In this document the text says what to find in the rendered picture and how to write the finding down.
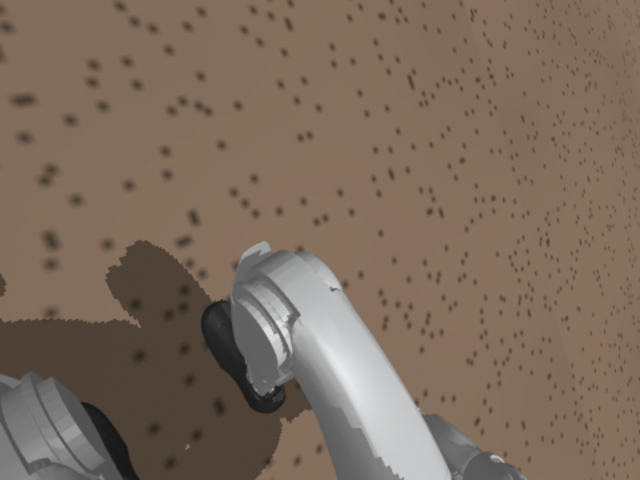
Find right robot hand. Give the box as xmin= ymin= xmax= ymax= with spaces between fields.
xmin=418 ymin=407 xmax=483 ymax=480

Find left robot foot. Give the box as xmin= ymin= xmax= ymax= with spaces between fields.
xmin=80 ymin=402 xmax=140 ymax=480

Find right robot arm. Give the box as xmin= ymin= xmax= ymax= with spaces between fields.
xmin=463 ymin=452 xmax=527 ymax=480

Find right robot foot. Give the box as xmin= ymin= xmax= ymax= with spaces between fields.
xmin=201 ymin=301 xmax=286 ymax=413

